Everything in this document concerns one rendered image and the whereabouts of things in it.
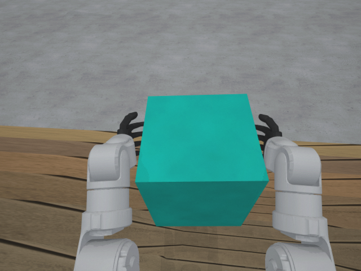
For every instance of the robot right hand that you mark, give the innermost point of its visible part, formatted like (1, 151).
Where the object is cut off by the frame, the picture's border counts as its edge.
(272, 131)

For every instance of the right robot upper arm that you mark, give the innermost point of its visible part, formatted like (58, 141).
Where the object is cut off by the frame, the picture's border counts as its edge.
(297, 257)

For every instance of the robot right forearm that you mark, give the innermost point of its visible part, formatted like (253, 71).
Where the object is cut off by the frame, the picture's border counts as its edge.
(297, 179)

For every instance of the carton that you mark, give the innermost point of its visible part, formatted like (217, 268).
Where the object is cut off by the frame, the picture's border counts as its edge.
(200, 161)

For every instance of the left robot upper arm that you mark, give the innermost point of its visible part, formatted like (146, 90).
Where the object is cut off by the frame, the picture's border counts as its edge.
(108, 255)

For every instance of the robot left hand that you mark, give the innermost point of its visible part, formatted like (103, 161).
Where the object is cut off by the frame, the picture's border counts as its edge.
(126, 128)

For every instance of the robot left forearm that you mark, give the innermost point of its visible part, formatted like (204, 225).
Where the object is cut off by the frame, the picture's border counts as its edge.
(108, 173)

